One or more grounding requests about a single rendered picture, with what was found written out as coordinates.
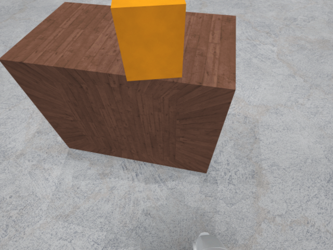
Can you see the pedestal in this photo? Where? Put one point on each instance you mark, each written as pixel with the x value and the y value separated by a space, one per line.
pixel 70 66

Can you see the robot right shin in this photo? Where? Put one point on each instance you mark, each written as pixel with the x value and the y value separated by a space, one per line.
pixel 204 233

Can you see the carton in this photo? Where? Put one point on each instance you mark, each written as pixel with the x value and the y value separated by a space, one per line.
pixel 151 37

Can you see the right robot thigh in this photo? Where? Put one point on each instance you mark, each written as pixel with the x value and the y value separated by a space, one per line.
pixel 208 242

